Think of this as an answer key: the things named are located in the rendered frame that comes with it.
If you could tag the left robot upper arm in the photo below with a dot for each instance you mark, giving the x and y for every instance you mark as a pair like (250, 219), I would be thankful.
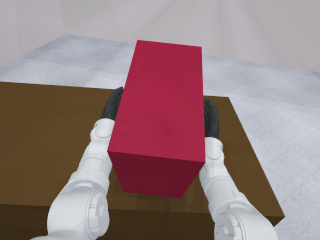
(81, 215)

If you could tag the robot left forearm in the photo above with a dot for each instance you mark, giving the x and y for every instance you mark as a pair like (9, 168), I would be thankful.
(95, 165)

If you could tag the robot right forearm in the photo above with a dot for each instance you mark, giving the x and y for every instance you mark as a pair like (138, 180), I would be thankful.
(218, 186)

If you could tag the left robot hand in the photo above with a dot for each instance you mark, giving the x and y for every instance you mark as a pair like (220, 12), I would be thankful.
(110, 109)

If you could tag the right robot hand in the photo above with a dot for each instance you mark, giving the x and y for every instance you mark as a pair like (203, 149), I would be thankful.
(211, 122)

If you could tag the carton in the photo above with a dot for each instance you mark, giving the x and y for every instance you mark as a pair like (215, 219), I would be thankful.
(157, 145)

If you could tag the pedestal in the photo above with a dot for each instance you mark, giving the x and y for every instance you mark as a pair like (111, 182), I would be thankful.
(44, 132)

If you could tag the right robot upper arm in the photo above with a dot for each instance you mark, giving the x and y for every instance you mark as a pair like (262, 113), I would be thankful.
(236, 225)

